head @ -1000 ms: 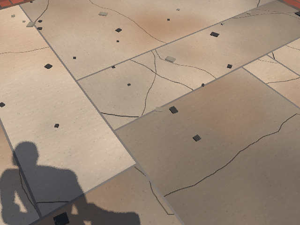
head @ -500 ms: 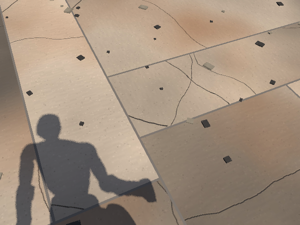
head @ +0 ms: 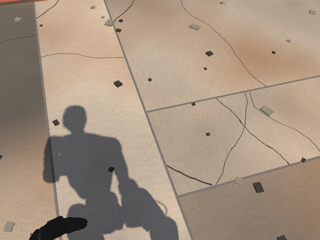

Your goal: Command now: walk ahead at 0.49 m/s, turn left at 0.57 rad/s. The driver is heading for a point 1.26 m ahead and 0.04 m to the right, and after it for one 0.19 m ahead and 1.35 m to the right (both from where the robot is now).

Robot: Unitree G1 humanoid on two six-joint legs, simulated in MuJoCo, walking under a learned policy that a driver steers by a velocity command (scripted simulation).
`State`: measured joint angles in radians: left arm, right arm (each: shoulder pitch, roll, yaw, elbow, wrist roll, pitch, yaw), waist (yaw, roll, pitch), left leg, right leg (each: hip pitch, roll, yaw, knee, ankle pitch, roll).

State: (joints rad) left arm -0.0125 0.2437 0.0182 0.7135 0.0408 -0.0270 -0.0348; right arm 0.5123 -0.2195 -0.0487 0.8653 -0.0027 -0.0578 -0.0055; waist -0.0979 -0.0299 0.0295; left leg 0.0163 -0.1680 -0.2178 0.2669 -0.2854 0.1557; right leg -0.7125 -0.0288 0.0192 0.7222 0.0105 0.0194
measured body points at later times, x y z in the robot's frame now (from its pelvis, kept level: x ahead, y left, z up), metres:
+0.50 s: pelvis +0.28 +0.00 +0.00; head +0.31 +0.00 +0.45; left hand +0.18 +0.24 -0.13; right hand +0.53 -0.18 -0.10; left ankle +0.39 +0.17 -0.69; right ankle +0.24 -0.10 -0.74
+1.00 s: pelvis +0.53 +0.10 +0.00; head +0.55 +0.11 +0.45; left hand +0.61 +0.36 -0.13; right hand +0.54 -0.16 -0.13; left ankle +0.44 +0.15 -0.74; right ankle +0.69 -0.02 -0.68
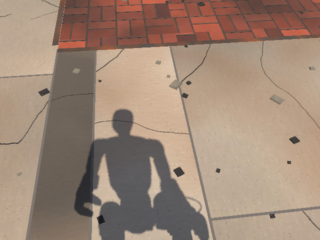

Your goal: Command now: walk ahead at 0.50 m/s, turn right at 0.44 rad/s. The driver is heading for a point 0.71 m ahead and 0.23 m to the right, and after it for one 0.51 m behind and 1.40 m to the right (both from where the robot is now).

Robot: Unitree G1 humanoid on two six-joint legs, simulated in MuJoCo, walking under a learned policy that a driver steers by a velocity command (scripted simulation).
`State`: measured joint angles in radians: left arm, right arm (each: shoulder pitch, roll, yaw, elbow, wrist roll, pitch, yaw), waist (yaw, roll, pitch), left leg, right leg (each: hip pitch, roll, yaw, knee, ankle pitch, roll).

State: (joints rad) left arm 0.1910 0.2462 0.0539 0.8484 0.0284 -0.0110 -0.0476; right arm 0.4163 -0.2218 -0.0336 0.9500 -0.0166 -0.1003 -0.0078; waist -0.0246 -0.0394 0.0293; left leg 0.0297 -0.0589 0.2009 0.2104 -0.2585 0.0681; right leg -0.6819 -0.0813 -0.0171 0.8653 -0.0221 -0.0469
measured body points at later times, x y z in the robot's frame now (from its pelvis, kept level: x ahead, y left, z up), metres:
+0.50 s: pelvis +0.26 -0.06 +0.00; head +0.29 -0.08 +0.45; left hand +0.35 +0.21 -0.12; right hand +0.36 -0.34 -0.11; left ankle +0.44 +0.09 -0.67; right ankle +0.21 -0.09 -0.74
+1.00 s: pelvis +0.53 -0.10 +0.00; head +0.56 -0.10 +0.45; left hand +0.80 +0.04 -0.11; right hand +0.40 -0.35 -0.11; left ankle +0.56 -0.01 -0.74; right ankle +0.51 -0.25 -0.66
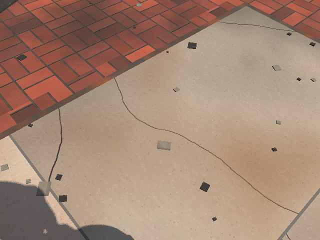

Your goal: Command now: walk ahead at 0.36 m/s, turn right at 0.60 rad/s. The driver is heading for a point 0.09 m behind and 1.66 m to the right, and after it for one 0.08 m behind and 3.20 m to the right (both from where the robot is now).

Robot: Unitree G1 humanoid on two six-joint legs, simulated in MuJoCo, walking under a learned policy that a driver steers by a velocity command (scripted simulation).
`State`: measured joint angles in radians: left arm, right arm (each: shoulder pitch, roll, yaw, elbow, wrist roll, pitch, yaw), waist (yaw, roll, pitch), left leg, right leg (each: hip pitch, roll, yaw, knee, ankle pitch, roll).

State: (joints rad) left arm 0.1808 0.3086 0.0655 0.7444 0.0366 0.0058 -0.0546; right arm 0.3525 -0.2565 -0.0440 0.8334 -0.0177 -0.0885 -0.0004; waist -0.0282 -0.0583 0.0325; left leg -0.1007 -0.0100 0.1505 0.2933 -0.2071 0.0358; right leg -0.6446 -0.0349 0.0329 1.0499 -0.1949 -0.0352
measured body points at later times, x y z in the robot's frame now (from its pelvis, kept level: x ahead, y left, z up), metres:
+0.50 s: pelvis +0.13 -0.04 -0.01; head +0.17 -0.07 +0.44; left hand +0.30 +0.20 -0.12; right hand +0.19 -0.33 -0.14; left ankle +0.21 +0.12 -0.68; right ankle +0.20 -0.10 -0.75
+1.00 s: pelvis +0.17 +0.01 +0.00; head +0.20 +0.02 +0.45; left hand +0.38 +0.20 -0.14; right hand +0.15 -0.28 -0.10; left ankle +0.21 +0.09 -0.75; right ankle +0.09 -0.10 -0.70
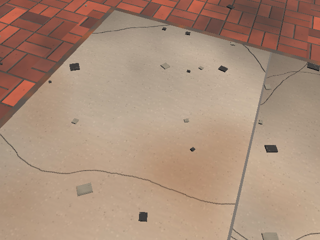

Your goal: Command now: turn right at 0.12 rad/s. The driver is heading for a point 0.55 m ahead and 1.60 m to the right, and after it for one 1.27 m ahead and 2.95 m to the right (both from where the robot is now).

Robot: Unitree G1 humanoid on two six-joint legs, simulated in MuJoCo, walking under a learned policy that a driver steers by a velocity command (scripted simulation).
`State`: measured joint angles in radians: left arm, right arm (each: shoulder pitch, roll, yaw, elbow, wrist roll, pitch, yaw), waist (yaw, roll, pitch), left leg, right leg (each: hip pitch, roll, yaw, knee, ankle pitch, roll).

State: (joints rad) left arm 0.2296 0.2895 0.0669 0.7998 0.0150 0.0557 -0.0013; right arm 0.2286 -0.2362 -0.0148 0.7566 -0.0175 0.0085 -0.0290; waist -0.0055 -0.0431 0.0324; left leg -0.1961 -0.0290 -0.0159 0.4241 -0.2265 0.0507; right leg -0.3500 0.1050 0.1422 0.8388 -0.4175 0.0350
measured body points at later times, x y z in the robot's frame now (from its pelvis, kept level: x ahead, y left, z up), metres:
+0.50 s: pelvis -0.03 -0.01 -0.01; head +0.00 -0.01 +0.44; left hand +0.13 +0.25 -0.13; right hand +0.01 -0.31 -0.12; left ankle +0.00 +0.09 -0.74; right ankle -0.07 -0.11 -0.69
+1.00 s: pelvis -0.04 -0.05 +0.00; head -0.01 -0.08 +0.45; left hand +0.16 +0.18 -0.11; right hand -0.04 -0.35 -0.12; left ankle +0.03 +0.08 -0.69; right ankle -0.06 -0.12 -0.74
